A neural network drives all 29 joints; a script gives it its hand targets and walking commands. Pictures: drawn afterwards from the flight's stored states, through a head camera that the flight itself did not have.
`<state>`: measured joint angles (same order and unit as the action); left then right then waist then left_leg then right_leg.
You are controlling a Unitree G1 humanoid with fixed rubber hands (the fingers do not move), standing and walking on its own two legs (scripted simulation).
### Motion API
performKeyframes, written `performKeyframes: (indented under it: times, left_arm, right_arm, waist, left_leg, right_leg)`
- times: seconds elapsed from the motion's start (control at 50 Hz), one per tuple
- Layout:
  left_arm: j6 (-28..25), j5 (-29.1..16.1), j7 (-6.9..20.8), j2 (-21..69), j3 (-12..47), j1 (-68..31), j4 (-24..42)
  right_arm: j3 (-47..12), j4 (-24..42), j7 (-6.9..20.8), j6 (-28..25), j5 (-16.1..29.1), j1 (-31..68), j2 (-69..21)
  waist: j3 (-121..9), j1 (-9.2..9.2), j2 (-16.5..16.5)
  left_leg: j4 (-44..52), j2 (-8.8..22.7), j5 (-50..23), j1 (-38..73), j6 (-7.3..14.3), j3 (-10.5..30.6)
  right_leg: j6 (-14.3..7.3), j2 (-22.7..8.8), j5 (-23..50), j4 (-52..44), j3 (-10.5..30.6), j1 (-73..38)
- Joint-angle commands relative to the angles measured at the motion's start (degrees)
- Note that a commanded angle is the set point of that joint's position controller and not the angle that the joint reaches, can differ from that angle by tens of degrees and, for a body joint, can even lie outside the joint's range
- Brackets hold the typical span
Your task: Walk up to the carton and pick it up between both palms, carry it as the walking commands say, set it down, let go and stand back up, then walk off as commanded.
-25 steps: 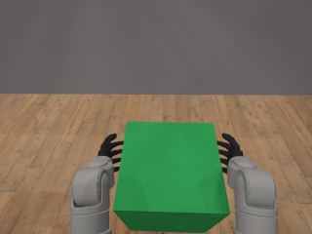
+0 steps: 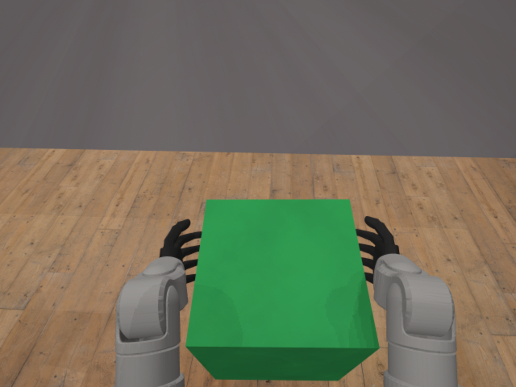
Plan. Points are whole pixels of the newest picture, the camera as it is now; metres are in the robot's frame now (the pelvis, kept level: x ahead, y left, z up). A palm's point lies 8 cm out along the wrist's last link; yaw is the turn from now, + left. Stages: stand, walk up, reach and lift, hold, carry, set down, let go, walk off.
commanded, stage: carry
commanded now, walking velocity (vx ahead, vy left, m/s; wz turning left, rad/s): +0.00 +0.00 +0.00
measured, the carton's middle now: (277, 296) +0.26 +0.00 +0.01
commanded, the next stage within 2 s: none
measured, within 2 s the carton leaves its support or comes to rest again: neither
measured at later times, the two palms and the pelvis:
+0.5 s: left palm (167, 262) +0.27 +0.16 +0.09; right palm (377, 260) +0.27 -0.14 +0.09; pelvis +0.01 +0.01 +0.00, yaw +0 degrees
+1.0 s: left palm (166, 259) +0.28 +0.16 +0.09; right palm (372, 257) +0.28 -0.13 +0.09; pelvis +0.02 +0.01 +0.00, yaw +0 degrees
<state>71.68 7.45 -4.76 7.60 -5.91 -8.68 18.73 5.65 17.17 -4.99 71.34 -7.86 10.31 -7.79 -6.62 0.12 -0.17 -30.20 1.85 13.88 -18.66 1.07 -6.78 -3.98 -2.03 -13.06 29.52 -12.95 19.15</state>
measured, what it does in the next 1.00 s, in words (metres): stands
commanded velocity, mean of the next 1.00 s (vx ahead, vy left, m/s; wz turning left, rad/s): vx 0.00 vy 0.00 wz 0.00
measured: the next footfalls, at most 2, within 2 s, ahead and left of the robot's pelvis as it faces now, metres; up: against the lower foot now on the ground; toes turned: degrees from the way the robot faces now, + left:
right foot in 1.64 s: +0.01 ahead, -0.12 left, +0.00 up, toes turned +6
left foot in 1.98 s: -0.27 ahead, +0.06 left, +0.00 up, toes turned +38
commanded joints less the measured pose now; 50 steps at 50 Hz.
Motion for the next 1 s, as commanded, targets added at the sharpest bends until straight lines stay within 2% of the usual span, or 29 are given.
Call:
performKeyframes:
  times: [0.0,0.2,0.56,0.98]
  left_arm:
    - [-0.3,-24.8,15.1,52.1,39.6,-27.3,4.0]
    - [-0.3,-24.2,14.8,52.1,39.0,-26.7,3.8]
    - [-0.4,-23.7,14.6,51.6,38.3,-26.6,3.7]
    - [-3.1,-21.8,14.3,50.2,36.7,-25.6,2.5]
  right_arm:
    - [-38.8,3.4,14.9,-0.3,24.4,25.8,-50.4]
    - [-38.6,3.5,14.9,-0.3,24.5,25.7,-50.0]
    - [-38.0,3.6,14.5,-0.3,24.0,25.5,-49.2]
    - [-36.4,2.5,14.0,-2.8,22.3,24.3,-47.8]
  waist:
    - [-11.5,0.22,0.0]
    - [-11.8,0.27,-0.3]
    - [-11.5,0.26,-0.2]
    - [-11.8,0.15,-0.2]
  left_leg:
    - [4.5,6.0,-5.9,1.8,0.9,6.4]
    - [4.7,6.3,-7.6,2.0,1.0,7.0]
    - [5.0,6.2,-7.5,2.5,1.3,7.2]
    - [5.0,6.2,-8.9,3.1,1.6,7.2]
  right_leg:
    - [1.5,-8.2,2.9,-5.7,10.1,-7.0]
    - [1.5,-7.9,5.6,-4.8,9.7,-7.9]
    - [1.6,-7.9,6.0,-5.1,9.5,-8.2]
    - [1.4,-7.7,7.4,-4.8,9.2,-8.7]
